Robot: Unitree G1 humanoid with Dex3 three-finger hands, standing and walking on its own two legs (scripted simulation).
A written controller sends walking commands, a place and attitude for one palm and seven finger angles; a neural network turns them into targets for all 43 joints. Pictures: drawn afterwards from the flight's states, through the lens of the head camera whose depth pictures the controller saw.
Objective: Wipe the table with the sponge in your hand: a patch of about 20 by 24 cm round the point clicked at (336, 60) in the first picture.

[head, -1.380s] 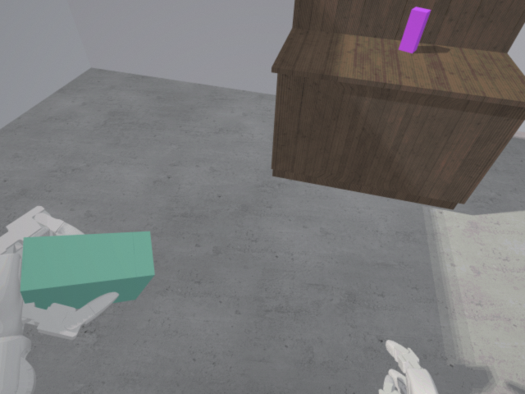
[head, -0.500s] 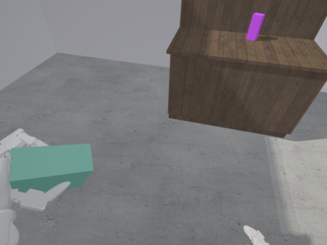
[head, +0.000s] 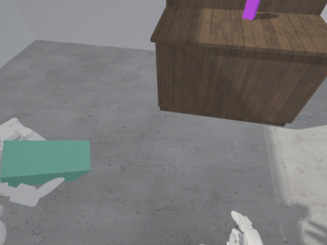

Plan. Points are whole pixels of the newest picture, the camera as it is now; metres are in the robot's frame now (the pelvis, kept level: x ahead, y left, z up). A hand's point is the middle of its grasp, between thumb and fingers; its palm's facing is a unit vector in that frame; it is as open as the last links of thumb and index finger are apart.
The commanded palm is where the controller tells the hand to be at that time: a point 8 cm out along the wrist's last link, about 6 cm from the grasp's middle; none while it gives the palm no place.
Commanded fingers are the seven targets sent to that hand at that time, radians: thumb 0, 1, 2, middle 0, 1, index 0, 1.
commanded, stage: walk to a spot facing it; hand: left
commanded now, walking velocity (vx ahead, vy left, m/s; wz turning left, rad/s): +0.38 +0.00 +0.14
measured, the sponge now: (58, 163) +0.23 +0.20 +0.16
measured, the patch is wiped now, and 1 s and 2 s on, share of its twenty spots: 0.00 0.00 0.00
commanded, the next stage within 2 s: turn to face it in 1.80 s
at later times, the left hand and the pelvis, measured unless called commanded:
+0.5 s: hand (56, 104) +0.35 +0.24 +0.19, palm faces +0.51 -0.79 -0.34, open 9.4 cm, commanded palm +0.30 +0.28 +0.19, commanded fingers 0.00 0.10 1.30 -1.20 -1.60 -1.20 -1.60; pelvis +0.15 -0.01 +0.00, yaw +3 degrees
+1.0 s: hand (97, 70) +0.48 +0.19 +0.18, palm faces +0.50 -0.73 -0.46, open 9.4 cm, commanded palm +0.41 +0.24 +0.19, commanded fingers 0.00 0.10 1.30 -1.20 -1.60 -1.20 -1.60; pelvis +0.30 -0.07 +0.01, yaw +10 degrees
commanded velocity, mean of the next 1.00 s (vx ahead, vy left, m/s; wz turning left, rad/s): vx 0.37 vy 0.00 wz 0.25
